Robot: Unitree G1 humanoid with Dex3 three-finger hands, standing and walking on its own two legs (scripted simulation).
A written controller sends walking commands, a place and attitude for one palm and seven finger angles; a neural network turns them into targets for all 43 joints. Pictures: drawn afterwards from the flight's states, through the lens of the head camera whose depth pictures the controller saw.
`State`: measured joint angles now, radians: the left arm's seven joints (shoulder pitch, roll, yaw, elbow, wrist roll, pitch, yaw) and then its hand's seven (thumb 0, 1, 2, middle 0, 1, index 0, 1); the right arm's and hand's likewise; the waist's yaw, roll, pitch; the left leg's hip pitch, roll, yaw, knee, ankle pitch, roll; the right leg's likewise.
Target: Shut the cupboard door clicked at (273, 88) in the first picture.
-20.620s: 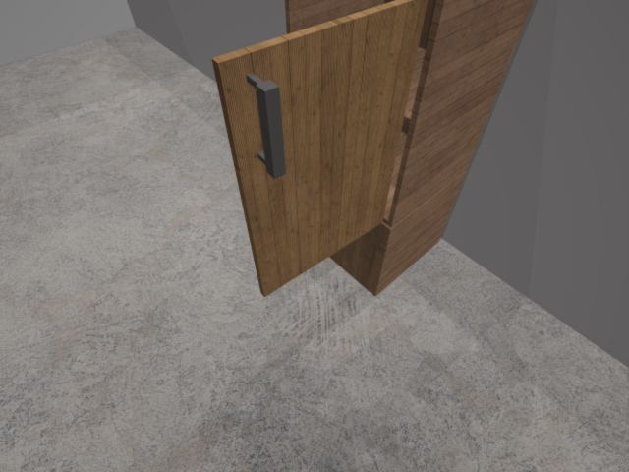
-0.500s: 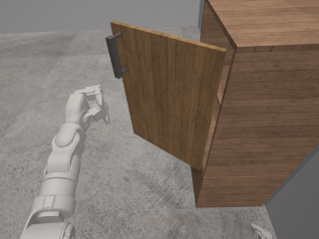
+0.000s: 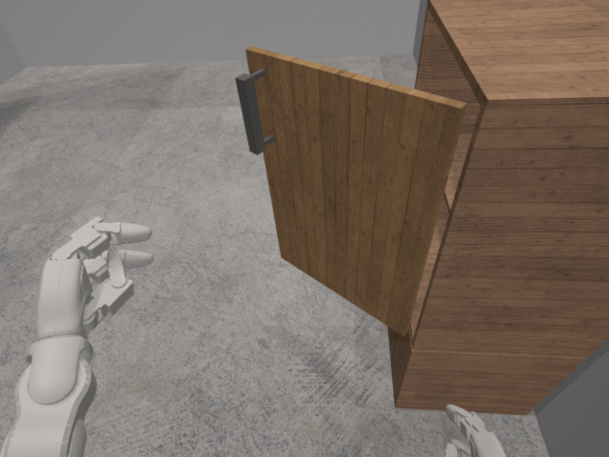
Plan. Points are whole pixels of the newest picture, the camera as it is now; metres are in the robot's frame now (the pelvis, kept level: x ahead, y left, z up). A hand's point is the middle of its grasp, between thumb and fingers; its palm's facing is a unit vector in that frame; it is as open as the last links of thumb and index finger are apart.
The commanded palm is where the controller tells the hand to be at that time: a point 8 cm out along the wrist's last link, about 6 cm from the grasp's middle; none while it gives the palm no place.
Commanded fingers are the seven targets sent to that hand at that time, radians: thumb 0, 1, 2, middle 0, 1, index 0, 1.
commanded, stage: draw the hand back to the body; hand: left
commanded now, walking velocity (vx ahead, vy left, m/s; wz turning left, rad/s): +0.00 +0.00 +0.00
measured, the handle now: (258, 112) +0.68 +0.16 +0.14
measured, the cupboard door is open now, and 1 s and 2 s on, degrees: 54 54 54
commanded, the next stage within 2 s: step back with the hand held close in 0.60 s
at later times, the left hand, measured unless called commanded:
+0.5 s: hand (56, 333) +0.19 +0.28 +0.15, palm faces +0.49 -0.79 -0.37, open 7.3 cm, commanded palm +0.14 +0.31 +0.17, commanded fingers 0.00 0.90 0.90 -0.20 -0.30 -0.20 -0.30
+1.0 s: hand (70, 327) +0.20 +0.27 +0.14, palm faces +0.36 -0.79 -0.50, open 7.4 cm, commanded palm +0.14 +0.32 +0.17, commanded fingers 0.00 0.90 0.90 -0.20 -0.30 -0.20 -0.30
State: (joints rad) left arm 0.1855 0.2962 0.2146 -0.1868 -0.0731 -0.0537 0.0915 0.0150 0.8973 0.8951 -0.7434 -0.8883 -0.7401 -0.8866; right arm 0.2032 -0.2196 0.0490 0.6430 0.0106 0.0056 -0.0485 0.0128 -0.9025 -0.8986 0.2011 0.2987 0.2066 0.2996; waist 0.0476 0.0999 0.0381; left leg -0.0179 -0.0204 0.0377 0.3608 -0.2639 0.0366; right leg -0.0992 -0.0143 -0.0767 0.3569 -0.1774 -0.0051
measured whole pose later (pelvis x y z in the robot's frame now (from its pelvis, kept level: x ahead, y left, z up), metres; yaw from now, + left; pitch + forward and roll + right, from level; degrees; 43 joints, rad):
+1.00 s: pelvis -0.01 +0.02 -0.01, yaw -1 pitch +1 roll -1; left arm 0.54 0.39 0.38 -0.43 -0.05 -0.15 0.13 0.01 0.89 0.89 -0.21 -0.30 -0.21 -0.30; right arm 0.19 -0.26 -0.03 0.57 0.02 0.03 -0.07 0.01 -0.90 -0.90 0.20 0.30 0.21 0.30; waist 0.00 0.06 0.01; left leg -0.22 -0.04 0.07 0.51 -0.31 0.07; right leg -0.30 -0.04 -0.04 0.49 -0.20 0.02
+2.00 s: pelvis -0.13 +0.02 -0.02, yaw +2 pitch +3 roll -5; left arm 0.54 0.43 0.51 -0.52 -0.03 -0.30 0.15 0.01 0.89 0.89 -0.22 -0.30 -0.21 -0.30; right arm 0.24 -0.19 -0.02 0.62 0.00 -0.09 -0.06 0.01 -0.90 -0.90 0.20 0.30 0.21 0.30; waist 0.00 0.02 -0.04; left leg -0.50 0.03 0.01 0.59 -0.14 0.07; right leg -0.31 0.08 0.02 0.81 -0.43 0.02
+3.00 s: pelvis -0.37 +0.08 +0.00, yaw -5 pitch -1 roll -3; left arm 0.63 0.46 0.37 -0.61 -0.05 -0.11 0.14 0.02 0.90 0.89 -0.21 -0.30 -0.20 -0.30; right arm 0.28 -0.10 0.06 0.60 -0.03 -0.08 -0.02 0.01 -0.90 -0.90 0.21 0.30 0.21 0.30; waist -0.06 -0.05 -0.07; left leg -0.37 -0.02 -0.02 0.39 -0.25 -0.02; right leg -0.17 0.11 -0.10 0.51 -0.48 -0.06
